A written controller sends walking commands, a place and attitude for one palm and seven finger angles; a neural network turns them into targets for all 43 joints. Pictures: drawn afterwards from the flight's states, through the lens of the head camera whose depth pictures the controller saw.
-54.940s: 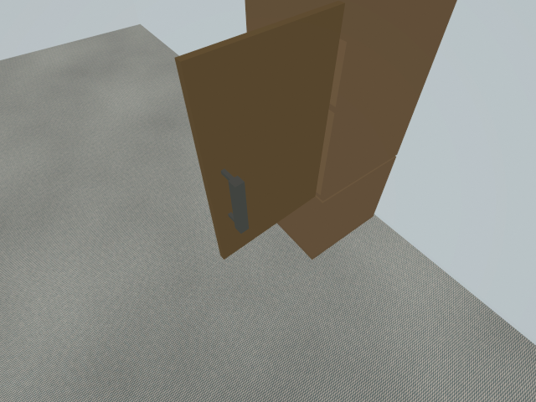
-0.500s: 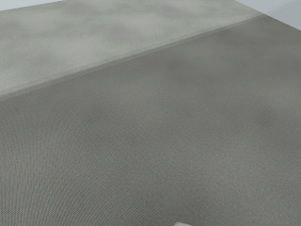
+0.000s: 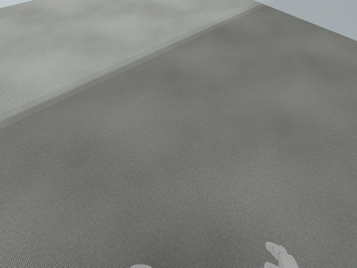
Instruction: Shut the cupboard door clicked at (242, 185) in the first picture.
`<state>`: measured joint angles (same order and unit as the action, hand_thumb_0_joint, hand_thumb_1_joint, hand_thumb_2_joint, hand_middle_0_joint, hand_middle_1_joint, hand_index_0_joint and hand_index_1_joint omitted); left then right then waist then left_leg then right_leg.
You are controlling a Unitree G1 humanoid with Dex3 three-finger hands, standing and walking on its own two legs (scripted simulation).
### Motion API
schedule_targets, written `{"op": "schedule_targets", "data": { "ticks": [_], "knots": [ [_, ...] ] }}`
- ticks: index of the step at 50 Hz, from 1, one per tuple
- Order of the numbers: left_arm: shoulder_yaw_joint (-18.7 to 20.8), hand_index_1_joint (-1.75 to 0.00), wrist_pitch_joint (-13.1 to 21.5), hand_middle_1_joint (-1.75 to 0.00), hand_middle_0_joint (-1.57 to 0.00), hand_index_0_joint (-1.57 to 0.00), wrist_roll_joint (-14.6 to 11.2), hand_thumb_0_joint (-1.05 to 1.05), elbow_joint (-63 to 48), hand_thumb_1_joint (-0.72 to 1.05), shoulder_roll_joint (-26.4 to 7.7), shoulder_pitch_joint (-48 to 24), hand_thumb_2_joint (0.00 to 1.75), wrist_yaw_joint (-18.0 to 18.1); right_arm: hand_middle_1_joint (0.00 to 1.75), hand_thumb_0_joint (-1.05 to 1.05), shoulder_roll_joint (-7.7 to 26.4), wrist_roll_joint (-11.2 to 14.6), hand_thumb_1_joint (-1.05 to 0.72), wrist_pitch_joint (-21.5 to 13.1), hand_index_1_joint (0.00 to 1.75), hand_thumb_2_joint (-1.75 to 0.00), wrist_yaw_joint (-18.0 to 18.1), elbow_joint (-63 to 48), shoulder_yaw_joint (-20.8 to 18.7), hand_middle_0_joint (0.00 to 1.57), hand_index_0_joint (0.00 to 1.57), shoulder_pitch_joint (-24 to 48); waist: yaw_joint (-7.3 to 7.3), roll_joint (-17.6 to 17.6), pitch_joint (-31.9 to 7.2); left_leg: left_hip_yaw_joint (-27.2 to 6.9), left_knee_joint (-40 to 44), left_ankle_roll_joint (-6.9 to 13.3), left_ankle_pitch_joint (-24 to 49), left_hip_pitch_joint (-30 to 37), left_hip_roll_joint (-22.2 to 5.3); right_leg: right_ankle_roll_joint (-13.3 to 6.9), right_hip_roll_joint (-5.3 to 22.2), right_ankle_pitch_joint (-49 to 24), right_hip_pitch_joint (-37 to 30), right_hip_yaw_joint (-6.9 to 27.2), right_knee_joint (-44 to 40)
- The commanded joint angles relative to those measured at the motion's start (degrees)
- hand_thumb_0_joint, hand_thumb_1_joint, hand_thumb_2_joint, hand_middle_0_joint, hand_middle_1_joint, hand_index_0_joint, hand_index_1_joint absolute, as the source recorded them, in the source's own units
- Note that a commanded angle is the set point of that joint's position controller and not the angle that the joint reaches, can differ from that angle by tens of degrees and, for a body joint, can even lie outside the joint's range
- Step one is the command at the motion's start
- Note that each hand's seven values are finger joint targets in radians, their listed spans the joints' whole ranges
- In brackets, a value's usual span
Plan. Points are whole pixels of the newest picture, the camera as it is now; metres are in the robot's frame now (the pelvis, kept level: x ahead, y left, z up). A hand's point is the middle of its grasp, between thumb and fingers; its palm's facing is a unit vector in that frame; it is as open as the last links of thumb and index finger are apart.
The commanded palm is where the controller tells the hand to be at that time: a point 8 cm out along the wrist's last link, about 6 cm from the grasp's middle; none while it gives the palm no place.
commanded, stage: turn to face it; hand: left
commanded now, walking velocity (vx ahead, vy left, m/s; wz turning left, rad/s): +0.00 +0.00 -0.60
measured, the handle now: out of the picture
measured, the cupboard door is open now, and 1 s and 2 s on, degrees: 40 40 40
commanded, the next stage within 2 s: none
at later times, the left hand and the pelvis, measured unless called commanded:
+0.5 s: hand (129, 246) +0.18 +0.15 -0.15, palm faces -0.32 -0.90 -0.29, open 7.4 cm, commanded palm none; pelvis +0.01 -0.02 -0.01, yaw -19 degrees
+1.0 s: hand (139, 226) +0.24 +0.13 -0.17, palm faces -0.53 -0.83 -0.20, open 7.4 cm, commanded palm none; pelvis +0.05 +0.00 +0.00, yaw -37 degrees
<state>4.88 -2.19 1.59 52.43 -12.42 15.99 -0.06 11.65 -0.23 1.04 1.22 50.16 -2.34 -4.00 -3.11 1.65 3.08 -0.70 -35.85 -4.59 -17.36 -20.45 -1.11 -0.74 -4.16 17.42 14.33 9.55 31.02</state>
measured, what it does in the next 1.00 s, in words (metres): steps on the spot, turning right: left foot, then right foot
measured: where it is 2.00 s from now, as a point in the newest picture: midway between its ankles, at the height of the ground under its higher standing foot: outside the picture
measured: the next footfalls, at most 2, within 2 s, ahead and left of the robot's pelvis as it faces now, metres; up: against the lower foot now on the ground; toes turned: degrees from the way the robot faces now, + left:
left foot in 0.02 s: +0.07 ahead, +0.14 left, +0.00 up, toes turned -1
right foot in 0.42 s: +0.00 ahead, -0.13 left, +0.00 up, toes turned -22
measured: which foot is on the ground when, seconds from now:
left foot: up 0.00-0.00, down 0.02-0.42, up 0.44-0.84, down 0.86-1.00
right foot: down 0.00-0.02, up 0.04-0.40, down 0.42-0.86, up 0.88-1.00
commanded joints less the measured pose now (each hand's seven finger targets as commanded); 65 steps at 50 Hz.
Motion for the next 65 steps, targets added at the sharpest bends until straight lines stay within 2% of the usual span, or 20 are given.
{"op": "schedule_targets", "data": {
  "ticks": [1,3,7,19,20,21,22,23,28,37,40,41,43,44,49,58,62,63,64,65],
  "knots": [
    [1.4,-0.3,0.5,-0.3,-0.2,-0.2,-1.3,0.0,-6.6,0.9,-5.2,-0.3,0.9,0.3,0.3,0.0,15.7,-1.1,-0.9,-2.0,0.3,-0.9,1.3,-2.7,-3.2,0.2,0.2,-11.7,5.07,-18.6,-9.6,-22.5,18.0,11.4,25.0,21.8,-26.2,1.8,-0.2,20.5,17.8,-5.2,22.7],
    [1.8,-0.3,0.3,-0.3,-0.2,-0.2,-0.5,0.0,-7.3,0.9,-7.0,-0.4,0.9,-0.3,0.3,0.0,13.4,-1.7,-0.9,-1.6,0.3,-0.9,1.3,-4.8,-2.0,0.2,0.2,-7.5,2.98,-8.7,-4.7,-18.2,18.9,15.1,20.1,11.1,-25.5,2.7,3.8,16.3,16.7,-5.7,34.9],
    [2.3,-0.3,-1.5,-0.3,-0.2,-0.2,-0.4,0.0,-5.7,0.9,-7.3,-0.6,0.9,-1.7,0.3,0.0,10.4,-1.6,-0.9,-1.4,0.3,-0.9,1.5,-5.7,-0.9,0.2,0.2,-3.6,1.58,-13.4,-2.6,-3.4,18.2,11.6,21.4,9.0,-17.2,4.1,5.7,7.9,16.6,-7.9,39.2],
    [0.9,-0.3,-0.2,-0.3,-0.2,-0.2,-0.6,0.0,-7.3,0.9,-5.9,-3.2,0.9,-2.5,0.3,0.0,14.2,-1.2,-0.9,-0.9,0.3,-0.9,0.2,-1.8,-3.4,0.2,0.2,-9.3,2.75,-13.1,-7.7,7.7,5.5,8.3,25.4,13.1,-18.0,1.8,4.1,-1.4,0.1,-16.4,1.1],
    [1.4,-0.3,0.3,-0.3,-0.2,-0.2,-0.4,0.0,-5.9,0.9,-8.2,0.7,0.9,-2.2,0.3,0.0,13.6,-0.8,-0.9,-0.8,0.3,-0.9,0.0,-2.0,-3.5,0.2,0.2,-8.6,0.6,-8.5,-9.0,9.9,-1.5,5.4,19.3,7.7,-15.6,0.7,5.9,-9.4,-8.3,-13.9,-6.5],
    [2.6,-0.3,1.2,-0.3,-0.2,-0.2,0.2,0.0,-4.9,0.9,-15.0,3.9,0.9,-1.4,0.3,0.0,8.7,-0.3,-0.9,-0.6,0.3,-0.9,-0.3,-3.8,-2.5,0.2,0.2,-8.1,-1.48,11.0,-9.6,13.1,-14.2,1.3,-5.8,-6.4,-8.2,-3.8,19.4,-24.0,-17.8,3.9,-12.7],
    [3.1,-0.3,1.0,-0.3,-0.2,-0.2,-0.4,0.0,-4.2,0.9,-18.5,5.8,0.9,-0.5,0.3,0.0,7.7,-0.6,-0.9,-0.1,0.3,-0.9,0.1,-6.2,-1.7,0.2,0.2,-4.8,-2.61,16.9,-7.9,8.2,-26.1,0.1,-21.5,-14.4,-3.2,-9.7,27.2,-43.1,-15.5,14.3,-10.9],
    [2.9,-0.3,0.9,-0.3,-0.2,-0.2,-0.6,0.0,-4.2,0.9,-17.7,5.9,0.9,0.2,0.3,0.0,8.5,-0.4,-0.9,0.5,0.3,-0.9,0.5,-6.0,-1.6,0.2,0.2,-5.5,-2.01,11.9,-7.9,2.4,-31.6,0.6,-18.3,-14.8,-4.9,-12.4,27.9,-40.8,-13.4,11.5,-10.4],
    [1.4,-0.3,1.4,-0.3,-0.2,-0.2,-0.7,0.0,-6.3,0.9,-11.0,-4.4,0.9,0.8,0.3,0.0,8.2,-0.6,-0.9,0.4,0.3,-0.9,0.1,-2.4,-1.8,0.2,0.2,-7.0,3.13,7.1,-6.5,0.6,-29.7,-1.0,-4.9,-13.5,-5.3,-9.1,17.3,-36.4,-10.1,1.6,-8.7],
    [2.2,-0.3,1.0,-0.3,-0.2,-0.2,-0.1,0.0,-5.6,0.9,-12.4,-2.4,0.9,0.6,0.3,0.0,6.6,-0.2,-0.9,-0.1,0.3,-0.9,0.2,-4.5,-1.6,0.2,0.2,-4.0,1.61,7.8,-5.7,1.9,-9.4,-0.5,-6.4,-6.2,-1.1,-10.5,16.5,-32.7,-7.5,9.5,-7.5],
    [2.4,-0.3,0.5,-0.3,-0.2,-0.2,-0.4,0.0,-5.9,0.9,-11.8,-5.4,0.9,0.7,0.3,0.0,6.8,0.1,-0.9,-0.6,0.3,-0.9,0.7,-3.3,-1.6,0.2,0.2,-8.8,4.41,7.5,-5.8,1.6,4.9,0.2,2.0,5.1,-0.2,-7.2,13.9,-28.3,-0.8,10.6,-3.5],
    [1.9,-0.3,0.2,-0.3,-0.2,-0.2,-0.9,0.0,-6.2,0.9,-10.2,-5.9,0.9,0.5,0.3,0.0,8.4,0.0,-0.9,-1.1,0.3,-0.9,0.8,-2.4,-1.8,0.2,0.2,-11.1,5.49,3.2,-6.4,1.1,12.3,0.5,7.9,13.2,-2.1,-4.3,10.3,-21.0,4.8,8.0,-0.4],
    [0.8,-0.3,0.0,-0.3,-0.2,-0.2,-1.4,0.0,-7.8,0.9,-5.8,-3.6,0.9,-0.1,0.3,0.0,16.4,-1.0,-0.9,-1.4,0.3,-0.9,1.0,-3.0,-3.1,0.2,0.2,-14.3,5.6,-20.1,-8.4,-20.2,18.5,10.7,21.4,19.1,-25.4,1.8,0.3,19.4,16.3,-6.2,22.5],
    [1.1,-0.3,-0.1,-0.3,-0.2,-0.2,-1.0,0.0,-8.1,0.9,-7.4,-4.6,0.9,-0.2,0.3,0.0,15.9,-1.6,-0.9,-1.1,0.3,-0.9,1.1,-3.9,-2.6,0.2,0.2,-13.7,5.77,-14.3,-7.2,-20.1,18.5,14.6,20.0,13.9,-27.1,1.9,2.8,19.7,15.1,-5.2,31.4],
    [1.8,-0.3,-1.4,-0.3,-0.2,-0.2,-0.4,0.0,-6.0,0.9,-6.7,-4.2,0.9,-2.1,0.3,0.0,10.9,-1.6,-0.9,-1.5,0.3,-0.9,1.6,-5.0,-1.1,0.2,0.2,-7.1,2.79,-11.2,-3.3,-2.4,17.7,11.4,24.2,12.2,-17.6,4.2,5.7,8.2,17.0,-8.4,37.0],
    [0.6,-0.3,-1.1,-0.3,-0.2,-0.2,-0.5,0.0,-7.4,0.9,-4.5,-8.3,0.9,-2.4,0.3,0.0,12.9,-1.5,-0.9,-0.9,0.3,-0.9,0.6,-1.6,-2.9,0.2,0.2,-11.6,5.35,-14.0,-5.1,5.3,13.2,11.8,27.2,16.0,-19.6,3.4,5.4,8.0,9.9,-15.0,16.1],
    [1.1,-0.3,-0.4,-0.3,-0.2,-0.2,-0.4,0.0,-5.7,0.9,-6.3,-2.6,0.9,-2.2,0.3,0.0,13.9,-1.1,-0.9,-0.6,0.3,-0.9,0.2,-1.7,-3.4,0.2,0.2,-8.7,1.54,-10.8,-5.8,9.2,3.7,7.0,19.3,8.2,-18.1,1.2,4.6,-4.9,-4.3,-15.9,-1.9],
    [1.8,-0.3,0.3,-0.3,-0.2,-0.2,0.0,0.0,-4.6,0.9,-10.8,1.7,0.9,-1.7,0.3,0.0,11.4,-0.5,-0.9,-0.5,0.3,-0.9,-0.2,-2.3,-3.2,0.2,0.2,-8.7,-0.52,-0.6,-7.6,12.4,-6.3,3.4,8.7,1.5,-14.0,-1.1,11.1,-12.4,-12.4,-7.4,-9.7],
    [3.0,-0.3,1.0,-0.3,-0.2,-0.2,0.3,0.0,-3.9,0.9,-17.2,3.9,0.9,-0.7,0.3,0.0,6.3,-0.5,-0.9,-0.3,0.3,-0.9,-0.4,-5.4,-1.8,0.2,0.2,-5.7,-2.31,18.0,-5.5,12.9,-21.0,0.1,-19.4,-13.8,-4.2,-7.4,24.8,-29.7,-15.5,13.9,-13.1],
    [2.9,-0.3,0.8,-0.3,-0.2,-0.2,-0.6,0.0,-3.6,0.9,-18.1,5.4,0.9,0.0,0.3,0.0,8.7,-0.5,-0.9,0.6,0.3,-0.9,0.3,-5.9,-1.6,0.2,0.2,-4.6,-2.68,14.2,-6.2,4.0,-29.4,0.6,-20.4,-14.6,-4.3,-12.0,28.3,-32.4,-11.3,15.4,-13.6]
  ]
}}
